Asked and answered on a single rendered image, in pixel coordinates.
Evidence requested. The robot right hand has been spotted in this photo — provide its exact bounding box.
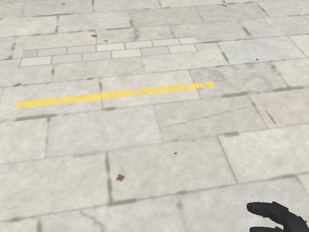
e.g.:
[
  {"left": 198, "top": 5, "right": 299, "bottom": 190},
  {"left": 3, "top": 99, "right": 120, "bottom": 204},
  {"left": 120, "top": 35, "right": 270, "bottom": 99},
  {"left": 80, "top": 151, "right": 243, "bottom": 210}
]
[{"left": 246, "top": 201, "right": 309, "bottom": 232}]

